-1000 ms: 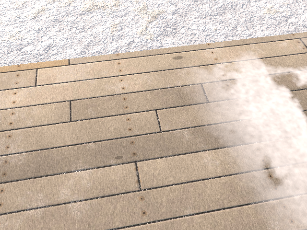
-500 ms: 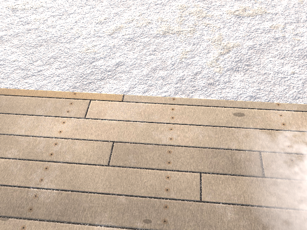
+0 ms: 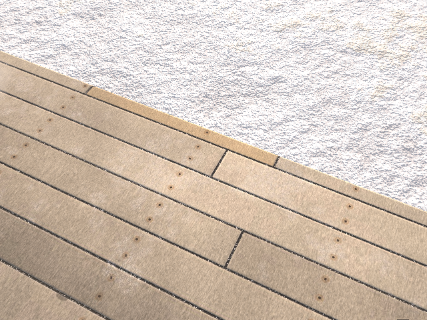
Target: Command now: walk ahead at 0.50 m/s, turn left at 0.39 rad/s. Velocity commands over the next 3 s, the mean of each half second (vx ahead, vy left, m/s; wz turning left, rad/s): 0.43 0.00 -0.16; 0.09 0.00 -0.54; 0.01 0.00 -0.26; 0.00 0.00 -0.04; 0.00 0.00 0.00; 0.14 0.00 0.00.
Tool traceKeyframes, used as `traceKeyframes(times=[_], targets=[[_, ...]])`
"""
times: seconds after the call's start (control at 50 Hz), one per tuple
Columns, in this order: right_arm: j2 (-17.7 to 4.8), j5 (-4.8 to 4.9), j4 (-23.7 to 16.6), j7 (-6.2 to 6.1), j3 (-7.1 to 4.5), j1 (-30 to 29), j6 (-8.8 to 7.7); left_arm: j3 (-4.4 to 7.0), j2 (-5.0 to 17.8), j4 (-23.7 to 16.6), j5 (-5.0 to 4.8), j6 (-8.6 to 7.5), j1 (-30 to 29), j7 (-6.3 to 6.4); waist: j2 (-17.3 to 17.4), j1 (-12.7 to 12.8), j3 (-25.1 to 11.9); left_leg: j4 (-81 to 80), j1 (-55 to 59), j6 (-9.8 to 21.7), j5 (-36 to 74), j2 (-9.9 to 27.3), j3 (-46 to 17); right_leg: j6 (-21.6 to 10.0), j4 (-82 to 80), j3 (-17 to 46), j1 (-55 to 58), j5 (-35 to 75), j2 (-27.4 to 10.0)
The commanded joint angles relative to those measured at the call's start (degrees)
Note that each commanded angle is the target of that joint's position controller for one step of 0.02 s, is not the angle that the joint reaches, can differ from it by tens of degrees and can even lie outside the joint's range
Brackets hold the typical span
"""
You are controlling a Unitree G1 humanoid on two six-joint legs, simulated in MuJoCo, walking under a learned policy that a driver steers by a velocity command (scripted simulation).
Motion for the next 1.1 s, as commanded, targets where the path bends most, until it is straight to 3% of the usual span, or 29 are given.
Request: traceKeyframes(times=[0.02,0.06,0.12,0.16,0.24,0.3,0.34,0.38,0.4,0.42,0.44,0.46,0.48,0.5,0.52,0.56,0.64,0.7,0.78,0.84,0.88,0.9,0.92,0.94,0.96,0.98,1.02,1.06,1.1], targets=[[-5.5,-1.04,-2.0,-0.63,-1.5,4.7,-1.48,1.41,7.3,-5.4,1.09,-1.73,-1.8,0.04,1.6,-2.0,-9.0,-17.1,22.6,12.0,9.9,16.8,-23.3,-0.2,-2.2,4.1,-20.1,5.1,-5.1],[-5.4,-1.31,-1.1,-0.79,-1.31,3.6,-2.13,1.24,6.2,-4.0,0.93,-0.24,0.9,-0.18,3.0,-0.3,-8.1,-19.3,16.3,12.4,16.4,16.4,-19.4,1.1,-5.1,3.2,-15.8,5.9,-5.6],[-6.2,-1.34,1.3,-1.31,-1.29,5.2,-2.9,0.7,3.9,-4.2,1.15,1.42,-2.1,0.14,1.6,-1.1,-5.3,-22.9,14.6,10.4,15.7,14.6,-11.8,2.1,-10.8,2.4,-19.0,14.9,-5.8],[-7.1,-1.43,2.5,-1.47,-1.4,5.5,-3.21,-0.03,2.7,-4.9,0.75,1.32,-4.4,-0.26,4.3,-2.0,-3.2,-23.8,13.3,9.5,16.6,14.5,-7.7,2.3,-18.5,2.6,-18.7,22.5,-6.2],[-7.8,-1.26,5.2,-1.6,-1.47,8.1,-3.43,-0.38,1.8,-6.3,0.05,0.65,-11.3,-1.45,2.6,-5.5,-1.1,-25.4,16.1,6.8,10.7,14.6,-2.9,0.5,-30.6,1.3,-17.0,33.7,-3.3],[-8.1,-0.76,7.5,-1.52,-1.8,10.4,-2.97,-0.31,1.7,-7.8,-0.24,0.76,-13.9,-2.45,2.5,-6.4,0.1,-23.8,23.7,6.0,11.8,17.5,-1.7,-1.3,-34.5,1.9,-20.5,31.3,-2.0],[-8.0,-0.84,8.1,-1.98,-1.79,9.7,-2.02,-0.13,1.6,-8.9,0.59,0.61,-14.5,-3.36,3.0,-5.7,0.3,-18.7,27.1,4.4,23.8,17.8,0.1,-2.8,-37.0,0.2,-20.5,26.3,-0.3],[-9.3,-0.39,7.6,-2.98,-2.16,8.0,-1.0,1.17,4.2,-8.6,1.37,0.51,-9.5,-3.76,5.4,-2.8,-4.3,-9.3,29.1,2.1,43.4,16.9,1.5,-4.3,-37.2,-3.2,-13.4,21.1,3.5],[-9.3,-0.21,7.2,-3.51,-2.08,7.0,-0.35,2.32,5.9,-7.0,1.23,0.46,-2.8,-3.62,5.1,0.8,-8.3,0.0,27.6,0.6,48.8,15.3,3.0,-5.6,-38.7,-4.7,-4.9,21.5,5.9],[-8.8,-0.28,6.9,-4.12,-1.73,7.4,-0.28,3.58,8.9,-6.0,1.37,0.41,3.5,-3.04,2.8,4.2,-12.0,13.0,20.4,-2.5,42.3,12.5,5.2,-7.7,-41.4,-1.9,7.0,32.8,5.0],[-4.4,-2.72,5.1,-4.04,-0.42,13.9,-1.1,4.91,15.4,-6.6,1.75,0.96,6.7,-2.14,-10.9,1.4,-20.4,36.0,1.4,-7.2,4.8,5.1,6.4,-16.1,-36.1,18.3,27.6,57.1,-10.5],[-2.8,-2.94,4.7,-2.92,1.04,17.5,-1.97,3.87,13.8,-8.4,1.2,0.63,6.4,-2.35,-14.0,0.7,-32.5,49.9,-12.0,-8.6,-29.7,-2.4,-4.2,-25.6,-40.8,40.6,40.8,60.1,-20.1],[-8.3,-1.01,4.9,-2.44,-0.37,12.8,-2.01,3.36,10.2,-9.4,1.0,1.25,5.2,-2.38,-5.4,3.7,-31.7,51.9,-13.3,-7.3,-26.1,2.2,-9.7,-22.2,-41.6,33.6,37.0,51.9,-16.5],[-8.2,0.18,3.1,-2.87,-0.34,7.5,-1.59,2.73,8.3,-9.9,0.7,1.7,1.5,-2.11,-2.9,3.0,-22.6,48.5,-15.7,-6.6,-22.3,4.3,-7.7,-19.5,-42.8,26.2,27.7,48.6,-13.8],[-7.5,-0.82,2.9,-3.83,-0.29,4.2,-0.87,2.13,6.6,-9.8,0.62,2.24,-0.9,-1.81,2.3,1.8,-14.7,44.3,-15.5,-6.7,-19.5,6.0,-6.1,-17.2,-45.7,21.9,17.6,46.7,-11.4],[-7.7,-0.9,2.7,-4.7,-0.75,7.4,0.71,2.23,6.6,-10.5,1.57,2.59,-3.2,-1.15,-3.0,-2.2,-10.9,39.6,-9.1,-7.8,-17.2,7.2,-7.0,-18.2,-48.3,19.8,4.6,46.1,-9.2],[-5.1,-1.86,4.0,-5.57,-0.19,9.3,1.05,2.99,8.2,-10.7,1.61,3.42,-3.7,0.09,-2.6,-3.2,-13.2,29.6,-7.4,-10.0,-11.2,5.2,-5.7,-16.9,-47.7,16.2,1.0,50.1,-6.2],[-4.5,-1.54,3.6,-5.94,-0.16,6.7,1.63,3.26,8.7,-10.9,0.72,4.93,-3.7,1.07,-4.1,-2.5,-14.9,23.8,-6.9,-10.6,-5.7,4.6,-6.9,-14.6,-46.9,17.8,1.6,38.6,-4.7],[-4.2,-1.47,2.1,-5.45,-0.24,1.8,1.73,3.36,8.1,-11.7,0.83,6.31,-4.6,1.94,-6.6,-1.2,-11.7,15.9,-6.4,-10.2,-4.6,3.8,-8.4,-13.4,-47.2,23.2,0.2,19.8,-3.7],[-4.5,-1.32,1.7,-4.8,-0.67,1.0,0.9,3.33,7.3,-12.4,1.08,7.31,-4.0,2.36,-9.4,-0.7,-10.1,8.4,-3.5,-9.3,-7.7,2.7,-8.6,-13.0,-45.2,27.6,2.1,20.9,-3.6],[-4.5,-0.94,2.6,-4.24,-0.97,3.5,0.24,3.25,7.1,-12.7,0.46,7.78,-4.4,2.55,-10.4,-2.2,-10.2,-1.6,2.2,-7.8,-3.6,2.5,-7.7,-11.4,-43.2,29.7,3.1,23.1,-2.3],[-5.6,-1.0,3.2,-4.0,-1.61,5.6,-0.35,3.18,6.7,-13.1,0.06,8.08,-5.0,2.72,-9.7,-3.2,-10.4,-8.3,7.7,-6.4,4.3,4.5,-8.1,-9.4,-40.9,29.3,1.7,20.4,-0.6],[-9.4,-1.78,2.7,-4.24,-2.46,5.8,-0.42,2.38,3.8,-13.4,0.46,8.27,-2.3,2.73,-0.9,-1.5,-12.6,-10.1,14.4,-2.3,13.9,15.4,-16.4,-6.2,-32.4,24.0,-2.6,6.2,3.3],[-12.8,-3.08,3.3,-4.24,-3.39,4.1,0.68,2.34,2.8,-14.4,-0.31,8.01,1.0,2.5,19.3,2.2,-11.5,-10.8,18.0,7.6,29.9,25.8,-28.2,-2.2,-20.0,11.4,-12.8,-13.0,13.6],[-9.8,-3.35,2.1,-4.06,-2.77,3.2,0.89,3.94,8.0,-13.2,0.66,7.32,1.8,2.4,16.1,0.3,-11.7,-11.3,16.4,11.7,29.5,29.0,-32.1,0.8,-5.4,9.2,-16.4,-15.2,10.5],[-6.9,-3.11,1.0,-4.24,-1.9,1.7,1.15,4.94,9.9,-12.1,-0.05,7.6,0.4,2.52,9.6,-0.1,-10.2,-10.5,14.5,10.0,25.6,25.7,-25.9,1.7,0.6,8.7,-16.9,-11.2,8.8],[-4.7,-1.66,0.5,-4.67,-1.09,-1.5,1.75,4.68,7.7,-10.8,0.0,9.44,0.5,3.45,6.8,0.2,-7.0,-9.9,12.7,6.7,20.8,20.2,-17.1,3.6,5.5,7.4,-17.8,-4.8,7.6],[-4.9,-2.15,1.1,-4.94,-0.81,-1.0,2.18,3.5,4.1,-11.2,-0.12,10.25,-0.6,3.51,8.8,-0.4,-6.0,-10.6,11.2,6.8,21.7,16.7,-11.7,4.8,3.2,4.9,-15.3,-1.9,8.2],[-5.1,-2.05,2.1,-4.95,-0.96,0.9,2.47,2.57,2.4,-12.5,-0.23,10.25,-3.3,3.51,10.3,-1.8,-7.3,-10.1,16.1,7.7,22.7,16.9,-11.2,5.3,-5.1,3.8,-14.8,-1.8,7.4]])
Next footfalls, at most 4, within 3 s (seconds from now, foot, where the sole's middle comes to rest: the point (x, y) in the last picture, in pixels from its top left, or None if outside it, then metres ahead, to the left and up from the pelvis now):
0.42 right None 0.41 -0.17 -0.76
0.90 left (213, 299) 0.49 0.04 -0.76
1.28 right None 0.32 -0.15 -0.76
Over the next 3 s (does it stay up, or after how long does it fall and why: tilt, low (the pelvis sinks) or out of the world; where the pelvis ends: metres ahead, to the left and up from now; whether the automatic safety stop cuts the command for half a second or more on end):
stays up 0.45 -0.05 0.01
